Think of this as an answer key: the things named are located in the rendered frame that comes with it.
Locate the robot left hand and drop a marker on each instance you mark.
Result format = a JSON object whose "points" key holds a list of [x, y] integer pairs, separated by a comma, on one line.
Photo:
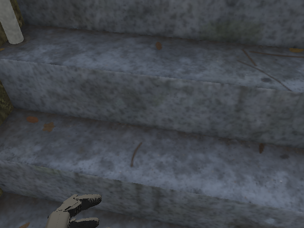
{"points": [[61, 218]]}

